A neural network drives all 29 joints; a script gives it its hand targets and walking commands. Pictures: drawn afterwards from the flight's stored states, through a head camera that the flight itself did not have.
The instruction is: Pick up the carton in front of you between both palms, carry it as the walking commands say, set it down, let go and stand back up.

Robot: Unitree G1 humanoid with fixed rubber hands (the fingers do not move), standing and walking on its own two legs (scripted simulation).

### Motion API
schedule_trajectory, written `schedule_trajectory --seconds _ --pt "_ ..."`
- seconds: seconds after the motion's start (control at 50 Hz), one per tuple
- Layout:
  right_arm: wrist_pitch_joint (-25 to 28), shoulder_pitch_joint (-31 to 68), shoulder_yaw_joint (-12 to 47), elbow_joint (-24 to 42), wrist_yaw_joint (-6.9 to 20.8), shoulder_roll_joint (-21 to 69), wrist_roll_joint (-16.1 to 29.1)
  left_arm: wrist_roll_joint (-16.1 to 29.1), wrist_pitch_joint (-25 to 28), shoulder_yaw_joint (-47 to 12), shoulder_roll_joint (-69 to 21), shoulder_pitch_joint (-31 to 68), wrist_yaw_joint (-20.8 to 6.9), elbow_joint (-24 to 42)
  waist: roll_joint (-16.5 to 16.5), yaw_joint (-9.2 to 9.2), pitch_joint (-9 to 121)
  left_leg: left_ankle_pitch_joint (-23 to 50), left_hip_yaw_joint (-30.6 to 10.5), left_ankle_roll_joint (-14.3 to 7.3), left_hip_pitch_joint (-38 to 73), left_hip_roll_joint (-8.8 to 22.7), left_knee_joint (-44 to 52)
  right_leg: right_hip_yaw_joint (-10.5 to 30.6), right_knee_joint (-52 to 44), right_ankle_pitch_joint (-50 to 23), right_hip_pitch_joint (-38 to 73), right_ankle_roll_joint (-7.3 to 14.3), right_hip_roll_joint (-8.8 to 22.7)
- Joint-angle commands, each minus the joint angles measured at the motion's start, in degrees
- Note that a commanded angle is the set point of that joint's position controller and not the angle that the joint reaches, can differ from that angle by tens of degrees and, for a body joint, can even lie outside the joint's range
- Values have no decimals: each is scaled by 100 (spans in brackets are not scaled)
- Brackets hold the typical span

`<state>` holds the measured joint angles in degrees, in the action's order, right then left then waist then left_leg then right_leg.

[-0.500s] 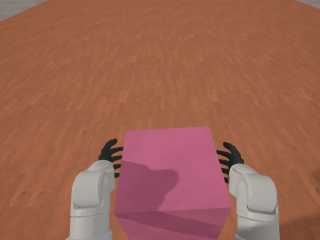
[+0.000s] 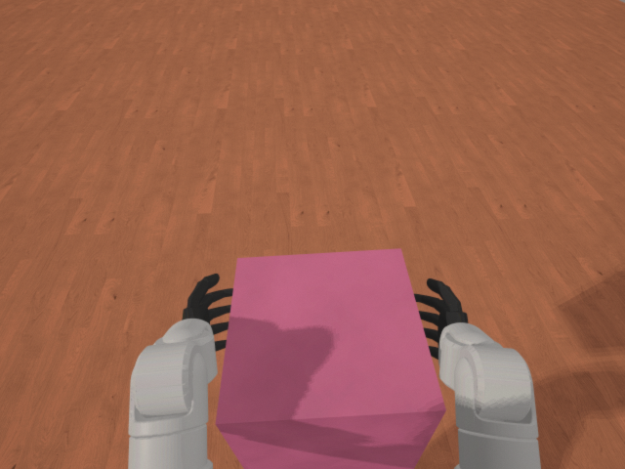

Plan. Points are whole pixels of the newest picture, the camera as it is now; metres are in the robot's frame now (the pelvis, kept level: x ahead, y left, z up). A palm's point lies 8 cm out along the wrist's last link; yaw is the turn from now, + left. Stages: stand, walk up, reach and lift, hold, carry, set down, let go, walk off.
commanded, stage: carry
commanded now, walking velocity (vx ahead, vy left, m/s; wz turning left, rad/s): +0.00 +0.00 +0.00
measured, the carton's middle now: (326, 372) +0.26 +0.00 -0.01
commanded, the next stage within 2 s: none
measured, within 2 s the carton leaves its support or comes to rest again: neither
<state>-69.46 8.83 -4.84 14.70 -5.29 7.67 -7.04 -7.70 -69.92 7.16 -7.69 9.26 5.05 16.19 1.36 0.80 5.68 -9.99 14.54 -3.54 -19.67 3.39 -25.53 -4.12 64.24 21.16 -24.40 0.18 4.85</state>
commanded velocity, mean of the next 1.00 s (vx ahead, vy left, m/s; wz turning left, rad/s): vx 0.00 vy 0.00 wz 0.00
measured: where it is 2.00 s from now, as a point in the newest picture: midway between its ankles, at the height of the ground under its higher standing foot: outside the picture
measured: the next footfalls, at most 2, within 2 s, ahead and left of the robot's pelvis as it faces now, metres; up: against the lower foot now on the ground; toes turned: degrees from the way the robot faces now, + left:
right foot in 0.26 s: +0.31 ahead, -0.11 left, +0.00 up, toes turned +10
left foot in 0.42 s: +0.18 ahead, +0.10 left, +0.00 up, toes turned +1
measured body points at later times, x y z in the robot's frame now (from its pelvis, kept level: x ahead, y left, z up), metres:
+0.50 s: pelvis +0.23 -0.03 +0.00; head +0.23 -0.04 +0.45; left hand +0.51 +0.14 +0.08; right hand +0.52 -0.16 +0.07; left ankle +0.14 +0.09 -0.74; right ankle +0.28 -0.11 -0.74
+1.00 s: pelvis +0.25 -0.01 -0.01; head +0.23 -0.01 +0.44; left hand +0.52 +0.16 +0.07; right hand +0.53 -0.14 +0.07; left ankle +0.14 +0.09 -0.74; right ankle +0.28 -0.11 -0.74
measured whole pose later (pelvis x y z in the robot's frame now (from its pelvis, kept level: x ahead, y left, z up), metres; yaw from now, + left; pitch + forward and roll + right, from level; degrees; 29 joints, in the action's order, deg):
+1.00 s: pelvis +0.25 -0.01 -0.01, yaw +3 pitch +3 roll -1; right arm -70.4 9.1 -5.1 17.5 -5.1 7.6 -7.7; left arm -7.6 -69.4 6.4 -7.7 9.6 4.9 17.2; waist -0.9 -0.1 7.4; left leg -25.6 6.2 0.5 -8.1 2.8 -30.9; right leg -12.4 34.0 15.7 -21.0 1.9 3.6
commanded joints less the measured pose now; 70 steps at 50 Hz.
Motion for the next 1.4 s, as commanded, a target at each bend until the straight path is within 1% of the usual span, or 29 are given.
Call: schedule_trajectory --seconds 0.0,0.04,0.08,0.12,0.14,0.18,0.22,0.24,0.26,0.28,0.3,0.32,0.34,0.36,0.38,0.4,0.42,0.44,0.46,0.48,0.54,0.58,0.64,0.76,0.84,0.98,1.14,1.22,1.38 --pt "190 2840 4004 743 1550 5699 2522 2478 159 -4312 -5604 2591 -1517 415 -720 -37 1523 1621 -1660 -295 2112 1573 1264 96 -537 -434 -1032 8 205" --pt "219 2650 4028 812 1582 5615 2558 2374 228 -4306 -5596 2311 -1454 406 -913 -45 1484 2322 -1164 -307 2139 1402 1189 -149 -1238 -599 -924 -84 51" --pt "228 2526 4027 898 1606 5502 2551 2324 254 -4322 -5541 2187 -1400 498 -1046 -45 1360 2983 -680 -247 2107 1183 1035 -375 -2128 -976 -751 -118 -80" --pt "203 2476 3996 1013 1599 5335 2536 2347 221 -4339 -5408 2243 -1369 709 -1181 -31 1249 3499 -385 -163 2029 1082 882 -589 -2789 -1490 -439 -105 -251" --pt "176 2414 3970 1036 1581 5246 2509 2368 181 -4335 -5323 2262 -1365 783 -1186 -20 1236 3541 -292 -124 2017 1054 795 -661 -3040 -1783 -256 -101 -316" --pt "109 2298 3922 1032 1537 5079 2414 2416 82 -4299 -5147 2229 -1387 831 -1126 -20 1243 3143 -169 -7 1935 978 456 -780 -3541 -2353 288 -84 -368" --pt "21 2296 3877 962 1502 4923 2292 2424 -15 -4249 -4978 2204 -1437 780 -752 -95 1179 2437 2 321 1545 745 -264 -896 -4572 -3279 1275 -106 -371" --pt "-24 2301 3852 892 1487 4817 2228 2417 -75 -4199 -4876 2249 -1470 743 -580 -103 1250 1748 -129 509 1087 647 -600 -567 -4536 -3927 2030 -118 6" --pt "-95 2400 3843 865 1472 4714 2210 2389 -128 -4124 -4749 2280 -1493 632 253 -116 1573 -74 -276 711 443 364 -1314 396 -3917 -6409 2966 191 1006" --pt "-180 2460 3892 840 1450 4721 2280 2349 -133 -4040 -4746 2141 -1510 338 906 -162 2007 -1742 -698 762 -167 140 -1602 1090 -3724 -7154 3733 860 1609" --pt "-212 2508 3942 871 1449 4726 2314 2355 -101 -3963 -4824 1959 -1529 202 1049 -184 2113 -2384 -921 721 -214 158 -1678 1346 -4023 -6388 3554 1076 1692" --pt "-202 2622 3992 822 1462 4872 2326 2363 -72 -3938 -4985 2020 -1547 172 907 -169 2049 -2505 -1033 651 -188 161 -1410 1271 -4260 -5576 3346 1051 1579" --pt "-164 2750 4034 814 1480 5060 2350 2386 -42 -3950 -5173 2164 -1563 205 760 -144 2009 -2437 -1062 573 -63 168 -924 1092 -4372 -4929 3125 935 1456" --pt "-120 2866 4060 817 1492 5231 2388 2421 -15 -3975 -5331 2300 -1576 233 736 -112 1991 -1991 -1031 502 290 177 -321 796 -4393 -4327 2805 754 1263" --pt "-73 2948 4098 851 1500 5360 2420 2453 15 -4003 -5435 2409 -1586 283 719 -89 2029 -1214 -961 492 675 157 160 540 -4375 -3708 2554 589 1062" --pt "-35 2986 4121 887 1502 5434 2431 2477 43 -4027 -5484 2470 -1592 338 570 -93 2022 -629 -914 506 986 164 353 315 -4342 -3251 2321 478 891" --pt "9 3001 4139 895 1494 5505 2422 2508 59 -4069 -5480 2583 -1605 453 299 -73 1942 -336 -1033 519 913 365 430 36 -4205 -3079 2337 371 763" --pt "4 3058 4124 965 1485 5461 2411 2530 67 -4095 -5495 2646 -1600 453 127 -96 1869 143 -1076 546 1027 483 325 -8 -3957 -3406 2245 328 662" --pt "-9 3057 4113 959 1478 5415 2409 2534 56 -4094 -5437 2669 -1585 504 -49 -106 1807 800 -1094 555 1072 582 55 -16 -3769 -3937 2157 318 601" --pt "-33 2919 4069 867 1476 5348 2397 2505 30 -4076 -5367 2564 -1564 445 -92 -102 1801 1108 -1065 555 1078 581 -95 -16 -3601 -4316 2142 320 582" --pt "-71 2473 3944 487 1489 5179 2300 2362 -24 -4031 -5180 2204 -1526 185 -191 -87 1871 1960 -1049 535 1031 543 -348 -51 -3199 -5036 2156 367 570" --pt "-58 2472 3912 384 1511 5191 2276 2344 -24 -4057 -5182 2257 -1532 132 -205 -83 1824 2163 -1046 547 959 523 -414 -102 -3098 -5232 2081 372 550" --pt "-20 2692 3926 467 1526 5294 2330 2414 7 -4120 -5282 2496 -1552 202 -215 -81 1718 2221 -1072 537 970 523 -354 -144 -3059 -4952 1927 343 509" --pt "-1 2696 3921 586 1503 5288 2358 2466 21 -4145 -5285 2533 -1528 323 -350 -77 1677 2823 -1148 437 1199 625 -412 -212 -2979 -4045 1675 261 417" --pt "-10 2692 3931 644 1505 5255 2358 2456 18 -4145 -5272 2506 -1526 349 -351 -77 1623 2623 -1162 389 1183 641 -388 -212 -2975 -3647 1603 249 429" --pt "-41 2756 3941 659 1513 5212 2359 2450 -15 -4129 -5229 2541 -1543 342 -243 -79 1418 1713 -1192 331 987 583 -242 -160 -3162 -3390 1602 233 495" --pt "-1 2725 3942 312 1547 5237 2256 2346 23 -4121 -5242 2508 -1586 -6 -209 -89 1119 715 -1265 283 753 551 20 -96 -3497 -2687 1489 208 522" --pt "197 2747 3959 51 1579 5320 2160 2255 225 -4138 -5317 2546 -1623 -260 -196 -95 1008 313 -1295 261 632 538 120 -69 -3637 -2364 1436 187 528" --pt "882 2779 3783 -308 1609 5298 1876 1953 925 -3949 -5302 2571 -1671 -652 -176 -92 1006 -258 -1348 213 491 501 226 -27 -3820 -1919 1449 179 532"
